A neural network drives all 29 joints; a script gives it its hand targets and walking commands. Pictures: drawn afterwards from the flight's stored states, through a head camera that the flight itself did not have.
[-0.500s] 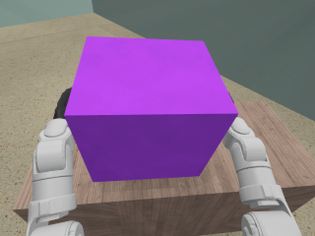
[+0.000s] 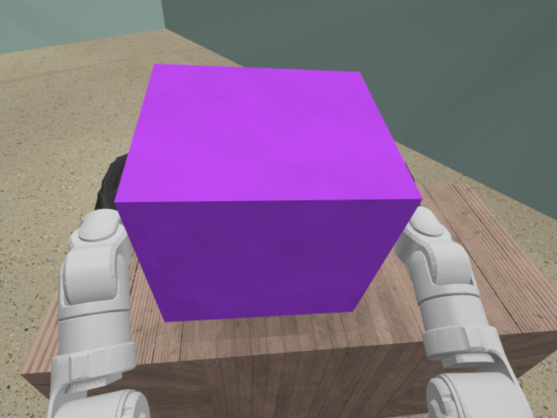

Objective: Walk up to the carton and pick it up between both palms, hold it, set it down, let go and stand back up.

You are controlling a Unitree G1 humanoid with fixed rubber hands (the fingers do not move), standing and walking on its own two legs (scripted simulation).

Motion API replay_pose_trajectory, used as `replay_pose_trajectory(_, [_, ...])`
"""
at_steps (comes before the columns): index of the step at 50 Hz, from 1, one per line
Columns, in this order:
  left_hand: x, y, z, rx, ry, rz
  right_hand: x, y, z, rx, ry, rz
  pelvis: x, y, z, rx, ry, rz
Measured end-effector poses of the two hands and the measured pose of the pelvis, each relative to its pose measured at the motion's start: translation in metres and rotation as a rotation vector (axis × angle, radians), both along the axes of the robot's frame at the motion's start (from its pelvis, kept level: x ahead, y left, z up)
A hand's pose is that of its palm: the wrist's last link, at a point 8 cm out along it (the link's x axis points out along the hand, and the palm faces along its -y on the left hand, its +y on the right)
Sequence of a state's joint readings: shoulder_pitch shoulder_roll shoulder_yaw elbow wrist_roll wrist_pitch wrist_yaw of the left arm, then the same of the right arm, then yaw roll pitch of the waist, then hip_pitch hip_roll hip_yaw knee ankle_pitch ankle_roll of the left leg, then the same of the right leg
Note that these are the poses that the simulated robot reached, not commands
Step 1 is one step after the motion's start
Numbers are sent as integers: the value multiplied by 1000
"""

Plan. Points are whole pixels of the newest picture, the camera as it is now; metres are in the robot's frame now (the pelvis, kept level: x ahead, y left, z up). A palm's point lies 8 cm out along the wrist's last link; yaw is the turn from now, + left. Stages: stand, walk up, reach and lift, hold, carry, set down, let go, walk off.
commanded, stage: hold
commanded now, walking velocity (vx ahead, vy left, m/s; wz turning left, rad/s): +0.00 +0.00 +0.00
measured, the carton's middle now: (261, 197) +0.40 +0.00 +0.14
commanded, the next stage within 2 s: none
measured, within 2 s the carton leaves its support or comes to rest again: neither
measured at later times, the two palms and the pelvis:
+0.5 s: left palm (117, 213) +0.34 +0.19 +0.16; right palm (405, 210) +0.34 -0.20 +0.16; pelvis +0.00 +0.00 +0.00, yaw +0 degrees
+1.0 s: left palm (114, 214) +0.34 +0.20 +0.16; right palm (401, 209) +0.34 -0.19 +0.16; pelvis +0.00 +0.00 +0.00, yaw +0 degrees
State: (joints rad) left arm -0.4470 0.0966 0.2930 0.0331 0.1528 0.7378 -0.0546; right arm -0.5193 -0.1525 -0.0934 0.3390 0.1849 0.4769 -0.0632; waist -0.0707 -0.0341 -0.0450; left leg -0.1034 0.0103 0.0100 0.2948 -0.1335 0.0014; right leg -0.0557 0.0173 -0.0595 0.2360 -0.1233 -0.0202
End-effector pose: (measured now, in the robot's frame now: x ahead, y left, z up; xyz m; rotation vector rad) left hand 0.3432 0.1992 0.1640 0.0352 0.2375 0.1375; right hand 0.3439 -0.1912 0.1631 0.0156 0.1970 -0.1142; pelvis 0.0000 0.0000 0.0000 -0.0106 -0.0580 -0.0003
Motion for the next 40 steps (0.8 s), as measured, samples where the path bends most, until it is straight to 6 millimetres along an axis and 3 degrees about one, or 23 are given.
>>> replay_pose_trajectory(40, [0,0,0,6,1,1,1,0,-1,1,0,1,-3,-2,0,1,2,6])
